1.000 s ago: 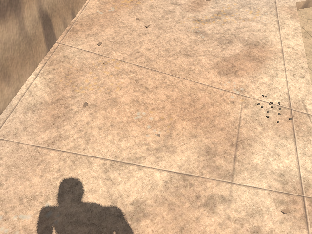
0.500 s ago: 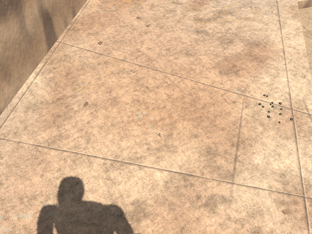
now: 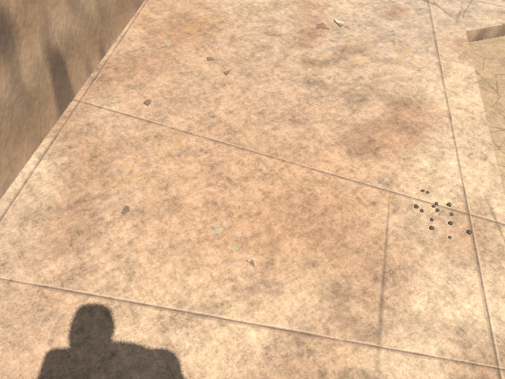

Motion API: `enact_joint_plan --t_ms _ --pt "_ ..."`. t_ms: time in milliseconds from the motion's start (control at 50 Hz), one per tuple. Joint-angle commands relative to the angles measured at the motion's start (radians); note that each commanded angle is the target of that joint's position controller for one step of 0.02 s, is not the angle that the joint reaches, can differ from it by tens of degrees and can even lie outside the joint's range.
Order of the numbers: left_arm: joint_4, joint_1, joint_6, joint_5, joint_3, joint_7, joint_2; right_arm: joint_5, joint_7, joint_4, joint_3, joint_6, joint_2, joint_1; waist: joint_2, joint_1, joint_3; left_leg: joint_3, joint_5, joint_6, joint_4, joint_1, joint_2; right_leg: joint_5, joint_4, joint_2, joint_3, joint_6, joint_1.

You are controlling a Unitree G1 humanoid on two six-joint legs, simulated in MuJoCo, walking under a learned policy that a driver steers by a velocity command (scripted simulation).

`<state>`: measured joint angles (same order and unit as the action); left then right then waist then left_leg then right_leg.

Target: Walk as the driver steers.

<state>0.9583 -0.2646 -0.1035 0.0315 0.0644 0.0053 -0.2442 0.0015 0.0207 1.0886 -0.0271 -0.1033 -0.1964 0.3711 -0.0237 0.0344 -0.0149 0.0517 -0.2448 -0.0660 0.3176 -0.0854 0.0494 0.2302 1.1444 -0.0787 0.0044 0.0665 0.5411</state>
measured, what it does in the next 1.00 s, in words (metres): walks ahead: right foot, then left foot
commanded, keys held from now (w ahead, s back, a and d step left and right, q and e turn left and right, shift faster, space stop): w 0.98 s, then w+q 0.02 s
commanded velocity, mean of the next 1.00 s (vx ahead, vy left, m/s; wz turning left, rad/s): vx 0.48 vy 0.00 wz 0.00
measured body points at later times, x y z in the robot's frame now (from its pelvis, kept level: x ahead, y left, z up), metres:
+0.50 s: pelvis +0.27 -0.08 -0.01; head +0.30 -0.08 +0.44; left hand +0.35 +0.19 -0.14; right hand +0.35 -0.34 -0.14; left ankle +0.24 +0.08 -0.65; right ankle +0.32 -0.16 -0.75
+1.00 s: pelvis +0.56 -0.01 -0.01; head +0.59 +0.01 +0.44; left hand +0.60 +0.26 -0.15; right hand +0.68 -0.27 -0.13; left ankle +0.62 +0.08 -0.75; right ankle +0.45 -0.15 -0.65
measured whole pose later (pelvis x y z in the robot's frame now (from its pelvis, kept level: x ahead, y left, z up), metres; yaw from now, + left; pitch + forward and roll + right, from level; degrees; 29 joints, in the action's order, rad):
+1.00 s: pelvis +0.56 -0.01 -0.01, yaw +0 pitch +2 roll +0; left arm 0.97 -0.30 -0.10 0.03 0.05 0.00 -0.27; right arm 0.00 0.03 0.89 -0.05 -0.10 -0.25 0.16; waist -0.03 0.00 0.02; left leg 0.06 -0.15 -0.06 0.48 -0.37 0.02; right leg 0.38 1.18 -0.03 0.02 0.05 0.39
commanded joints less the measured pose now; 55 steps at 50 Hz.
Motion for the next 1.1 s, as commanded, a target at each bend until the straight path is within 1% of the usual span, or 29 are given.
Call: enact_joint_plan --t_ms 20,120,220,260,280,300,320,340,360,380,400,420,460,500,580,660,760,820,840,860,880,900,920,940,960,980,1020,1060,1100 --pt "-0.067 0.049 0.007 -0.01 0.01 -0.004 -0.03 -0.005 -0.017 -0.03 -0.01 0.001 -0.131 0.049 0.075 -0.012 0.111 -0.217 0.242 -0.136 -0.201 0.045 -0.258 -0.089 -0.096 -0.06 0.011 -0.032 0.228" --pt "-0.153 0.278 0.001 -0.008 -0.012 -0.017 -0.018 -0.001 -0.037 -0.05 -0.017 0.011 -0.169 0.078 0.086 0.033 0.144 -0.135 0.253 -0.125 -0.238 -0.006 -0.237 -0.271 -0.444 -0.018 -0.033 -0.06 0.165" --pt "-0.204 0.378 -0.009 -0.001 -0.017 -0.047 -0.043 0.015 -0.039 -0.036 -0.027 0.021 -0.175 0.127 0.093 0.028 0.163 -0.113 0.325 -0.108 -0.183 0.13 -0.297 -0.257 -0.589 0.009 -0.026 -0.014 0.133" --pt "-0.201 0.323 -0.014 -0.002 -0.001 -0.053 -0.082 0.011 -0.039 -0.046 -0.037 0.028 -0.198 0.104 0.12 -0.024 0.101 -0.097 0.584 -0.086 -0.08 0.184 -0.308 -0.195 -0.61 0.05 -0.048 0.019 0.014" --pt "-0.179 0.229 -0.014 -0.002 0.017 -0.051 -0.117 0.006 -0.038 -0.052 -0.04 0.035 -0.209 0.089 0.142 -0.079 0.029 -0.079 0.774 -0.072 0.041 0.19 -0.295 -0.167 -0.602 0.086 -0.072 0.041 -0.12" --pt "-0.125 0.048 -0.011 0.001 0.041 -0.045 -0.159 -0.001 -0.037 -0.062 -0.035 0.042 -0.198 0.073 0.142 -0.167 -0.077 -0.043 0.85 -0.044 0.252 0.123 -0.248 -0.165 -0.603 0.11 -0.086 0.07 -0.354" --pt "-0.085 -0.14 -0.006 -0.012 0.062 -0.033 -0.236 -0.015 -0.035 -0.09 -0.019 0.042 -0.164 0.078 0.044 -0.222 -0.222 -0.012 0.563 -0.012 0.58 -0.124 -0.192 -0.135 -0.574 -0.077 0.134 0.135 -0.686" --pt "-0.057 -0.205 -0.004 -0.027 0.069 -0.041 -0.3 -0.003 -0.018 -0.092 0.026 0.016 0.008 0.232 -0.255 -0.125 -0.414 -0.069 -0.239 0.044 0.948 -0.487 0.015 0.112 -0.736 -0.33 0.683 0.315 -1.007" --pt "-0.058 -0.186 -0.005 -0.023 0.043 -0.041 -0.197 0.03 -0.013 -0.087 0.001 -0.015 -0.104 0.148 -0.171 -0.165 -0.371 -0.204 -0.304 0.02 1.071 -0.6 -0.016 0.208 -0.859 -0.303 0.785 0.279 -0.964" --pt "-0.071 -0.081 -0.009 -0.018 0.029 -0.037 -0.157 0.053 -0.012 -0.134 -0.017 -0.032 -0.167 0.025 -0.14 -0.144 -0.185 -0.167 -0.229 0.003 1.089 -0.679 -0.07 0.145 -0.869 -0.272 0.61 0.221 -0.811" --pt "-0.094 0.019 -0.013 -0.021 0.017 -0.037 -0.127 0.047 -0.021 -0.152 -0.019 -0.037 -0.176 -0.039 -0.031 -0.108 -0.11 -0.145 -0.124 -0.001 1.041 -0.633 -0.128 0.012 -0.893 -0.24 0.472 0.194 -0.636" --pt "-0.101 0.075 -0.017 -0.032 0.009 -0.042 -0.1 0.03 -0.03 -0.153 -0.029 -0.031 -0.173 -0.06 0.005 -0.071 -0.056 -0.133 -0.066 0.002 0.978 -0.576 -0.164 -0.096 -0.917 -0.2 0.366 0.177 -0.491" --pt "-0.086 0.094 -0.023 -0.041 0.0 -0.049 -0.068 0.021 -0.033 -0.145 -0.031 0.0 -0.126 -0.004 -0.034 -0.011 -0.036 -0.14 -0.025 0.002 0.904 -0.471 -0.201 -0.131 -0.974 -0.151 0.26 0.169 -0.363" --pt "-0.063 0.063 -0.026 -0.035 0.003 -0.044 -0.087 0.019 -0.035 -0.154 -0.032 0.02 -0.109 -0.014 -0.037 0.004 0.005 -0.124 -0.01 0.015 0.834 -0.482 -0.213 -0.156 -1.018 -0.138 0.197 0.184 -0.302" --pt "-0.039 -0.012 -0.018 -0.034 0.013 -0.015 -0.132 0.002 -0.036 -0.213 -0.039 0.023 -0.126 -0.179 -0.015 -0.028 0.058 -0.113 0.195 0.052 0.611 -0.621 -0.222 -0.18 -1.056 -0.133 0.143 0.181 -0.341" --pt "-0.021 -0.078 -0.009 -0.022 0.013 -0.002 -0.148 0.007 -0.023 -0.252 -0.031 0.011 -0.105 -0.325 -0.02 -0.075 0.075 -0.065 0.365 0.057 0.364 -0.581 -0.175 -0.2 -1.055 -0.099 0.065 0.141 -0.381" --pt "0.02 -0.16 0.013 -0.013 0.019 0.001 -0.159 0.019 0.005 -0.305 -0.022 0.002 -0.111 -0.453 -0.026 -0.112 0.106 -0.06 0.301 0.037 0.231 -0.609 -0.147 -0.219 -0.986 -0.159 0.067 0.131 -0.55" --pt "0.02 -0.139 0.029 -0.012 0.029 0.006 -0.179 0.021 0.019 -0.313 -0.033 -0.008 -0.147 -0.413 -0.054 -0.068 0.072 -0.04 0.186 -0.001 0.188 -0.514 -0.115 -0.383 -0.897 -0.19 0.074 0.105 -0.618" --pt "0.013 -0.113 0.034 -0.012 0.03 0.006 -0.186 0.02 0.018 -0.295 -0.047 -0.01 -0.172 -0.336 -0.065 -0.019 0.024 -0.01 0.167 -0.02 0.172 -0.393 -0.081 -0.556 -0.806 -0.171 0.052 0.089 -0.615" --pt "0.007 -0.1 0.04 -0.016 0.022 0.006 -0.165 0.018 0.013 -0.242 -0.072 -0.011 -0.216 -0.171 -0.051 0.056 -0.076 0.011 0.181 -0.048 0.167 -0.171 -0.054 -0.665 -0.618 -0.116 0.01 0.063 -0.565" --pt "-0.02 -0.108 0.038 -0.033 0.004 0.007 -0.13 0.005 0.003 -0.201 -0.096 -0.009 -0.295 0.023 0.046 0.117 -0.23 -0.18 0.197 -0.114 0.197 0.147 -0.224 -0.446 -0.304 -0.055 -0.039 0.026 -0.36" --pt "-0.024 -0.236 0.013 -0.032 -0.036 -0.007 0.014 0.0 0.006 -0.174 -0.111 -0.002 -0.369 0.092 0.323 0.046 -0.357 -0.675 0.011 -0.282 0.079 0.494 -0.448 0.213 0.051 0.141 -0.025 -0.042 0.059" --pt "-0.012 -0.181 -0.013 -0.006 -0.016 -0.011 -0.086 0.007 0.007 -0.18 -0.083 -0.002 -0.267 0.084 0.247 0.081 -0.357 -0.778 -0.101 -0.266 -0.012 0.494 -0.44 0.336 0.185 0.109 0.119 -0.025 0.182" --pt "-0.045 -0.08 -0.028 0.017 0.0 -0.014 -0.149 0.01 0.003 -0.2 -0.069 -0.005 -0.221 -0.007 0.196 0.072 -0.205 -0.622 -0.063 -0.213 -0.022 0.368 -0.407 0.26 0.205 0.054 0.106 -0.006 0.254" --pt "-0.059 -0.021 -0.031 0.014 0.0 -0.008 -0.148 0.004 0.002 -0.221 -0.059 -0.006 -0.194 -0.09 0.106 0.042 -0.129 -0.496 0.036 -0.187 -0.042 0.218 -0.371 0.162 0.165 -0.003 0.077 -0.003 0.222" --pt "-0.063 0.009 -0.026 -0.003 0.006 -0.001 -0.141 -0.004 0.006 -0.228 -0.05 -0.007 -0.164 -0.144 0.067 0.013 -0.064 -0.408 0.124 -0.173 -0.074 0.083 -0.334 0.101 0.098 -0.035 0.067 -0.006 0.177" --pt "-0.065 -0.018 -0.003 -0.018 0.01 0.002 -0.107 -0.012 0.013 -0.22 -0.041 -0.009 -0.139 -0.158 0.095 -0.039 -0.036 -0.337 0.193 -0.171 -0.13 -0.042 -0.285 0.047 0.018 -0.063 0.069 -0.012 0.077" --pt "-0.077 -0.008 0.01 -0.027 0.007 0.006 -0.081 0.0 0.009 -0.206 -0.048 -0.012 -0.167 -0.128 0.085 -0.054 -0.007 -0.299 0.239 -0.19 -0.166 -0.085 -0.272 0.022 -0.07 -0.067 0.055 -0.031 0.079" --pt "-0.11 0.075 0.013 -0.036 0.009 0.01 -0.085 0.004 -0.006 -0.198 -0.058 -0.01 -0.198 -0.094 0.063 -0.042 0.024 -0.278 0.264 -0.197 -0.188 -0.085 -0.268 -0.065 -0.2 -0.061 0.052 -0.06 0.132"
Keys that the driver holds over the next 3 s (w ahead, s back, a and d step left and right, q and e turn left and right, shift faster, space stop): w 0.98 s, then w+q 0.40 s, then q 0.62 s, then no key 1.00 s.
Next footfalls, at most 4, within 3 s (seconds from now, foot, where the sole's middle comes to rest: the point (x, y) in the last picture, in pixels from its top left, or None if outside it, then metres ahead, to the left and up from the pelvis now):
0.32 right None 0.36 -0.16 -0.78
0.88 left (220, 333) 0.66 0.08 -0.78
1.40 right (289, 246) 0.96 -0.14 -0.78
1.86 left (204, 248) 0.96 0.14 -0.78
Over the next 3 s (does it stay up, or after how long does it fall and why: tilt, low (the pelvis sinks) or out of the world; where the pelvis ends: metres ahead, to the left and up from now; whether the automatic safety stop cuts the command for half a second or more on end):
stays up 0.98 -0.01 -0.01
